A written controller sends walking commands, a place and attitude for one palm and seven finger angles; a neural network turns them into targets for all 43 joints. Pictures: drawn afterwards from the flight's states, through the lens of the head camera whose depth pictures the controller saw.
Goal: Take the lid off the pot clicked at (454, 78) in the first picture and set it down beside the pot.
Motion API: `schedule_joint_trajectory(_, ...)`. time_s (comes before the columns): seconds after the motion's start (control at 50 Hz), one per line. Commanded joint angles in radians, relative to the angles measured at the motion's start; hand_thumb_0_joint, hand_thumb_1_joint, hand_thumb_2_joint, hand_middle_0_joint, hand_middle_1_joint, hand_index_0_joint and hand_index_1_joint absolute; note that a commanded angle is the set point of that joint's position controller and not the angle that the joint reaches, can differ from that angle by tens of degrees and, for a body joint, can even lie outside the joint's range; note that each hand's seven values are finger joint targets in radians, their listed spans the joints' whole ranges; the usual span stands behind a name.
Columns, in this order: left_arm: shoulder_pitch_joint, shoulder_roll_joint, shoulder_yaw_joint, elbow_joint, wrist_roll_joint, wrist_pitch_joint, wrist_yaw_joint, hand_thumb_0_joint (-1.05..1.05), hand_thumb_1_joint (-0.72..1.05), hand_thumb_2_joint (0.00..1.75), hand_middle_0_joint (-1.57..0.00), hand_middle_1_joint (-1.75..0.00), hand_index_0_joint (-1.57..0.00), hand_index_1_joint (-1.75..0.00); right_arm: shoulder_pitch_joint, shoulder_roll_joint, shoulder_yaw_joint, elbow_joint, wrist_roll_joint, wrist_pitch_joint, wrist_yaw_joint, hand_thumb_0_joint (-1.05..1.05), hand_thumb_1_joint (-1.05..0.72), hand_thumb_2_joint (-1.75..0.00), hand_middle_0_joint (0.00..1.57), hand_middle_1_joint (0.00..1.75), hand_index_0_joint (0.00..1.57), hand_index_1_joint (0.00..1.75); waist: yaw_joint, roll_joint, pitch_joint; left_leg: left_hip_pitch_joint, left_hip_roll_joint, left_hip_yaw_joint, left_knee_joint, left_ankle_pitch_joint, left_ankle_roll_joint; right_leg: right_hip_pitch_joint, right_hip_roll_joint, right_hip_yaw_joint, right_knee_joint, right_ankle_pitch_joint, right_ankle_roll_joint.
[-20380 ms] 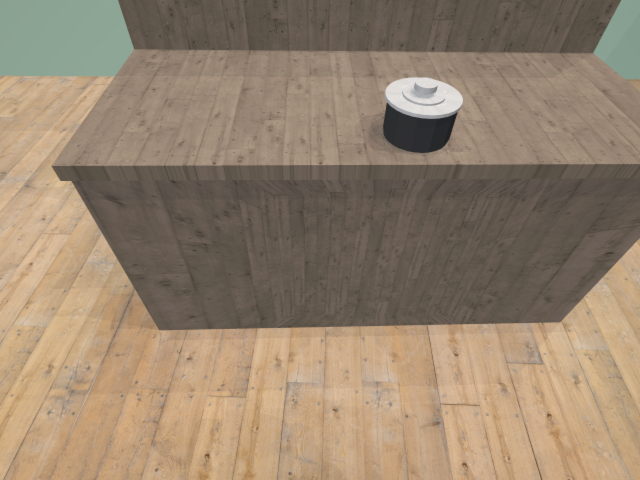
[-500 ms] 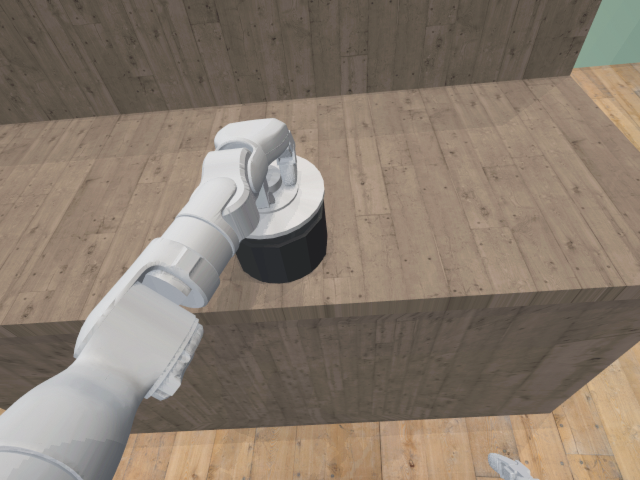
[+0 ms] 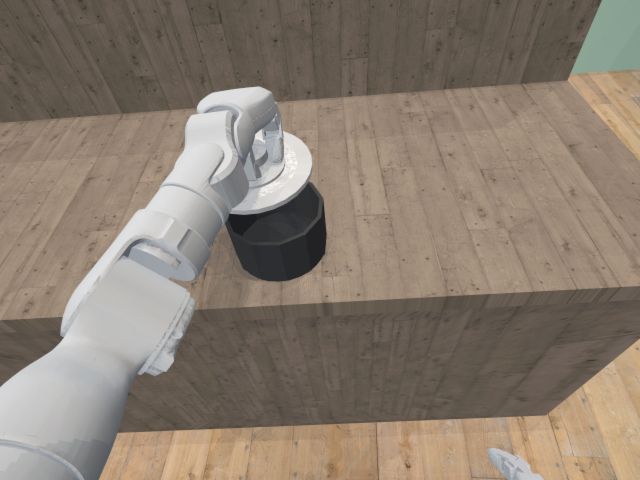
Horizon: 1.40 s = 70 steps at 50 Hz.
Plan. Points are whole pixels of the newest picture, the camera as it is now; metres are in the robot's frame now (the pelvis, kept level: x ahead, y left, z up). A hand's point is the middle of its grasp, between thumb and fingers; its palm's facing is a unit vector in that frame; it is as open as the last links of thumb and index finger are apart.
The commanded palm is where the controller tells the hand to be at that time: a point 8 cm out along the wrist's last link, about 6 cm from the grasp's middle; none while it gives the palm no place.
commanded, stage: lift the lid straight up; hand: left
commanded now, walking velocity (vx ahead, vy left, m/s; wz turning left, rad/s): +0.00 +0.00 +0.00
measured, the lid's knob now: (249, 154) +0.50 +0.09 +0.16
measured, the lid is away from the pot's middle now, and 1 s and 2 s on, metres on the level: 0.02 0.02 0.11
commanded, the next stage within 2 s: move the lid sideways beside the pot in 1.02 s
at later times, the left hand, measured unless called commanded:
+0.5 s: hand (245, 123) +0.47 +0.08 +0.22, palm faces -0.18 -0.05 -0.98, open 6.3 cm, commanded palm +0.45 +0.08 +0.29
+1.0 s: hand (237, 97) +0.47 +0.08 +0.25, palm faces -0.15 -0.06 -0.99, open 6.1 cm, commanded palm +0.45 +0.08 +0.32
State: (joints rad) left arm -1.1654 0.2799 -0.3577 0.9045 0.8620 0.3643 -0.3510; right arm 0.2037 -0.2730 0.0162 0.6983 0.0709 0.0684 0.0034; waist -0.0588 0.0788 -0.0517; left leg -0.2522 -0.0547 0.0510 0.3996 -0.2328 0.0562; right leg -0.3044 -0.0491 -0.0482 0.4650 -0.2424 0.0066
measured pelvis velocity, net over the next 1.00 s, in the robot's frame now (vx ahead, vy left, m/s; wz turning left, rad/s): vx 0.00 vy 0.01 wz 0.00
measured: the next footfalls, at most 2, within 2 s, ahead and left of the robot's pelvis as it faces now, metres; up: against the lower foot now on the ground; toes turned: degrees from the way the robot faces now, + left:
none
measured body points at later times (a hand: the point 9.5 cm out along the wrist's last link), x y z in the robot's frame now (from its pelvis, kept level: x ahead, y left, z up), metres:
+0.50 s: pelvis +0.00 +0.01 +0.00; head +0.01 -0.03 +0.45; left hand +0.47 +0.08 +0.28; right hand +0.12 -0.24 -0.13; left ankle -0.02 +0.09 -0.74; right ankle -0.01 -0.12 -0.74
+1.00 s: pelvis +0.00 +0.01 +0.00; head +0.02 -0.03 +0.45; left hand +0.48 +0.08 +0.31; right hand +0.12 -0.24 -0.13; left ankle -0.02 +0.09 -0.74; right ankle -0.01 -0.12 -0.74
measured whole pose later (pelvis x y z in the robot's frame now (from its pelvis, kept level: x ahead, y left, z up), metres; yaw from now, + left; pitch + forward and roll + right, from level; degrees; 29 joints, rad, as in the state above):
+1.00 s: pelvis +0.00 +0.01 +0.00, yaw +0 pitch +5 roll +1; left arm -1.34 0.31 -0.34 0.92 0.87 0.37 -0.41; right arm 0.20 -0.28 0.03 0.69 0.07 0.05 0.01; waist -0.05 0.08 -0.06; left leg -0.26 -0.06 0.05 0.39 -0.22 0.06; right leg -0.31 -0.05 -0.04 0.45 -0.23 0.01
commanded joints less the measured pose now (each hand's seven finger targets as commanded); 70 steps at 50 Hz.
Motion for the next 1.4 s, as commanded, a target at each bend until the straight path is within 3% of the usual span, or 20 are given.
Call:
schedule_joint_trajectory(0.0,-0.655,0.193,0.068,-0.289,0.008,-0.025,0.035,0.00,0.54,1.09,-0.83,-1.01,-1.02,-1.08,-0.063,-0.105,-0.030,-0.136,-0.005,-0.057,-0.006,0.00,-0.90,-0.90,0.20,0.30,0.20,0.30,-0.014,-0.115,-0.455,0.211,-0.002,-0.082,0.007,0.336,0.016,0.144,0.037,0.017,-0.012,0.400,-0.045)
schedule_joint_trajectory(0.08,-0.681,0.301,0.141,-0.274,0.036,-0.024,0.038,0.00,0.54,1.09,-0.83,-1.01,-1.02,-1.08,-0.050,-0.109,-0.031,-0.118,-0.006,-0.071,-0.007,0.00,-0.90,-0.90,0.20,0.30,0.20,0.30,-0.002,-0.133,-0.463,0.211,0.000,-0.087,0.010,0.371,0.017,0.168,0.042,0.022,-0.009,0.435,-0.046)
schedule_joint_trajectory(0.18,-0.632,0.183,0.065,-0.219,0.026,-0.008,0.030,0.00,0.54,1.09,-0.83,-1.01,-1.02,-1.08,-0.051,-0.108,-0.033,-0.108,-0.003,-0.068,0.006,0.00,-0.90,-0.90,0.20,0.30,0.20,0.30,-0.006,-0.154,-0.379,0.197,0.007,-0.084,-0.002,0.358,0.008,0.104,0.046,0.005,-0.016,0.386,-0.045)
schedule_joint_trajectory(0.22,-0.611,0.238,0.114,-0.188,0.024,-0.008,0.029,0.00,0.54,1.09,-0.83,-1.01,-1.02,-1.08,-0.055,-0.118,-0.028,-0.114,-0.007,-0.061,0.005,0.00,-0.90,-0.90,0.20,0.30,0.20,0.30,0.003,-0.156,-0.377,0.172,0.006,-0.079,-0.010,0.332,0.008,0.120,0.042,0.007,-0.019,0.372,-0.046)
schedule_joint_trajectory(0.26,-0.657,0.184,0.063,-0.197,0.024,-0.008,0.025,0.00,0.54,1.09,-0.83,-1.01,-1.02,-1.08,-0.057,-0.110,-0.027,-0.114,-0.002,-0.058,0.003,0.00,-0.90,-0.90,0.20,0.30,0.20,0.30,-0.010,-0.159,-0.367,0.175,0.006,-0.083,-0.012,0.310,0.007,0.098,0.043,0.003,-0.018,0.347,-0.046)
schedule_joint_trajectory(0.32,-0.749,0.301,0.138,-0.305,0.039,-0.029,0.036,0.00,0.54,1.09,-0.83,-1.01,-1.02,-1.08,-0.067,-0.111,-0.027,-0.132,-0.009,-0.076,0.001,0.00,-0.90,-0.90,0.20,0.30,0.20,0.30,0.005,-0.123,-0.474,0.219,0.008,-0.092,-0.005,0.346,0.009,0.151,0.039,0.019,-0.014,0.378,-0.048)
schedule_joint_trajectory(0.4,-0.749,0.207,0.070,-0.254,0.029,-0.023,0.035,0.00,0.54,1.09,-0.83,-1.01,-1.02,-1.08,-0.046,-0.103,-0.028,-0.117,-0.004,-0.079,0.003,0.00,-0.90,-0.90,0.20,0.30,0.20,0.30,-0.012,-0.144,-0.425,0.212,0.014,-0.096,-0.005,0.388,0.003,0.115,0.041,0.009,-0.018,0.383,-0.049)
schedule_joint_trajectory(0.46,-0.729,0.250,0.112,-0.190,0.038,-0.008,0.040,0.00,0.54,1.09,-0.83,-1.01,-1.02,-1.08,-0.054,-0.111,-0.024,-0.108,-0.006,-0.074,0.004,0.00,-0.90,-0.90,0.20,0.30,0.20,0.30,-0.002,-0.164,-0.385,0.181,0.013,-0.087,-0.014,0.325,0.002,0.105,0.044,0.005,-0.017,0.346,-0.050)
schedule_joint_trajectory(0.54,-0.723,0.204,0.075,-0.210,0.034,-0.012,0.030,0.00,0.54,1.09,-0.83,-1.01,-1.02,-1.08,-0.070,-0.103,-0.024,-0.126,-0.007,-0.076,0.009,0.00,-0.90,-0.90,0.20,0.30,0.20,0.30,0.001,-0.142,-0.422,0.202,0.012,-0.089,-0.003,0.370,0.002,0.116,0.038,0.010,-0.015,0.368,-0.050)
schedule_joint_trajectory(0.6,-0.734,0.302,0.157,-0.233,0.037,-0.014,0.030,0.00,0.54,1.09,-0.83,-1.01,-1.02,-1.08,-0.065,-0.113,-0.024,-0.127,-0.010,-0.069,0.004,0.00,-0.90,-0.90,0.20,0.30,0.20,0.30,0.013,-0.176,-0.436,0.177,0.011,-0.080,-0.006,0.360,0.007,0.165,0.033,0.019,-0.020,0.393,-0.050)
schedule_joint_trajectory(0.64,-0.767,0.234,0.087,-0.220,0.041,-0.009,0.022,0.00,0.54,1.09,-0.83,-1.01,-1.02,-1.08,-0.080,-0.102,-0.017,-0.129,-0.003,-0.069,0.001,0.00,-0.90,-0.90,0.20,0.30,0.20,0.30,-0.002,-0.167,-0.401,0.174,0.009,-0.077,-0.014,0.323,0.007,0.128,0.037,0.011,-0.023,0.362,-0.048)
schedule_joint_trajectory(0.8,-0.818,0.245,0.092,-0.250,0.035,-0.010,0.008,0.00,0.54,1.09,-0.83,-1.01,-1.02,-1.08,-0.064,-0.102,-0.022,-0.130,-0.005,-0.081,-0.001,0.00,-0.90,-0.90,0.20,0.30,0.20,0.30,-0.005,-0.149,-0.446,0.208,0.011,-0.087,-0.001,0.367,0.008,0.135,0.036,0.017,-0.026,0.380,-0.050)
schedule_joint_trajectory(0.82,-0.796,0.298,0.130,-0.205,0.050,-0.004,0.010,0.00,0.54,1.09,-0.83,-1.01,-1.02,-1.08,-0.068,-0.111,-0.019,-0.123,-0.006,-0.077,-0.004,0.00,-0.90,-0.90,0.20,0.30,0.20,0.30,0.000,-0.162,-0.429,0.184,0.010,-0.078,-0.006,0.336,0.010,0.141,0.037,0.020,-0.027,0.374,-0.048)
schedule_joint_trajectory(0.94,-0.759,0.214,0.067,-0.161,0.048,0.008,-0.009,0.00,0.54,1.09,-0.83,-1.01,-1.02,-1.08,-0.078,-0.108,-0.013,-0.129,-0.002,-0.062,-0.002,0.00,-0.90,-0.90,0.20,0.30,0.20,0.30,-0.004,-0.157,-0.390,0.160,0.006,-0.073,-0.010,0.321,0.008,0.120,0.035,0.013,-0.027,0.363,-0.049)
schedule_joint_trajectory(1.02,-0.814,0.293,0.120,-0.250,0.053,-0.008,-0.010,0.00,0.54,1.09,-0.83,-1.01,-1.02,-1.08,-0.078,-0.110,-0.017,-0.145,-0.006,-0.070,-0.005,0.00,-0.90,-0.90,0.20,0.30,0.20,0.30,0.002,-0.144,-0.475,0.195,0.006,-0.078,-0.002,0.370,0.014,0.172,0.033,0.026,-0.023,0.413,-0.048)
schedule_joint_trajectory(1.12,-0.830,0.352,0.152,-0.278,0.072,-0.013,-0.011,0.00,0.54,1.09,-0.83,-1.01,-1.02,-1.08,-0.072,-0.110,-0.018,-0.138,-0.005,-0.076,-0.006,0.00,-0.90,-0.90,0.20,0.30,0.20,0.30,0.010,-0.145,-0.482,0.201,0.010,-0.079,-0.003,0.393,0.013,0.189,0.034,0.027,-0.024,0.432,-0.048)
schedule_joint_trajectory(1.2,-0.718,0.310,0.137,-0.150,0.068,0.004,-0.018,0.00,0.54,1.09,-0.83,-1.01,-1.02,-1.08,-0.051,-0.121,-0.018,-0.121,-0.003,-0.061,-0.006,0.00,-0.90,-0.90,0.20,0.30,0.20,0.30,0.007,-0.179,-0.381,0.143,0.011,-0.069,-0.017,0.354,0.011,0.156,0.032,0.016,-0.037,0.399,-0.049)
schedule_joint_trajectory(1.3,-0.738,0.280,0.095,-0.284,0.062,-0.020,-0.037,0.00,0.54,1.09,-0.83,-1.01,-1.02,-1.08,-0.077,-0.114,-0.021,-0.157,0.000,-0.060,-0.003,0.00,-0.90,-0.90,0.20,0.30,0.20,0.30,0.005,-0.123,-0.458,0.214,0.015,-0.085,0.000,0.436,0.013,0.160,0.028,0.020,-0.029,0.415,-0.049)
schedule_joint_trajectory(1.32,-0.740,0.336,0.137,-0.299,0.078,-0.019,-0.039,0.00,0.54,1.09,-0.83,-1.01,-1.02,-1.08,-0.082,-0.113,-0.022,-0.160,-0.003,-0.062,-0.004,0.00,-0.90,-0.90,0.20,0.30,0.20,0.30,0.011,-0.136,-0.480,0.226,0.016,-0.085,0.002,0.431,0.016,0.172,0.033,0.024,-0.031,0.415,-0.046)
schedule_joint_trajectory(1.38,-0.768,0.339,0.126,-0.284,0.080,-0.012,-0.051,0.00,0.54,1.09,-0.83,-1.01,-1.02,-1.08,-0.073,-0.114,-0.022,-0.149,0.002,-0.061,-0.009,0.00,-0.90,-0.90,0.20,0.30,0.20,0.30,-0.004,-0.147,-0.442,0.223,0.012,-0.083,0.003,0.414,0.017,0.150,0.038,0.020,-0.035,0.410,-0.046)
